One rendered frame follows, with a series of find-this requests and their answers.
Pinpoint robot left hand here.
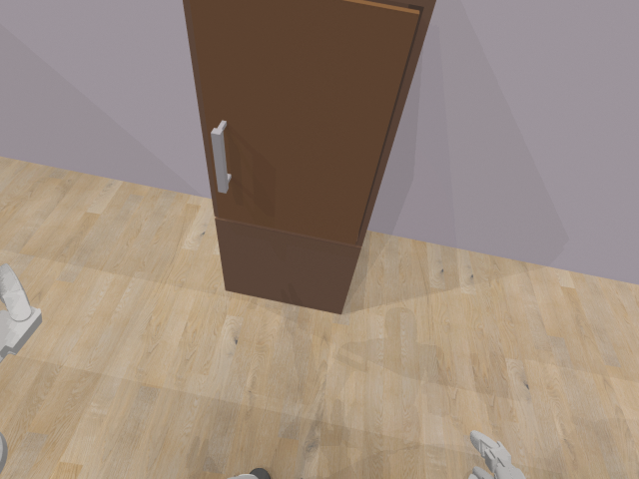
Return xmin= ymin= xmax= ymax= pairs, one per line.
xmin=0 ymin=263 xmax=42 ymax=363

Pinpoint handle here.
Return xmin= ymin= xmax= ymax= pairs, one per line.
xmin=211 ymin=120 xmax=232 ymax=194

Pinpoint cupboard door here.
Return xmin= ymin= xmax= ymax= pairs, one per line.
xmin=190 ymin=0 xmax=419 ymax=244

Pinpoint robot right hand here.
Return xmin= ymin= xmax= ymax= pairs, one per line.
xmin=468 ymin=430 xmax=526 ymax=479

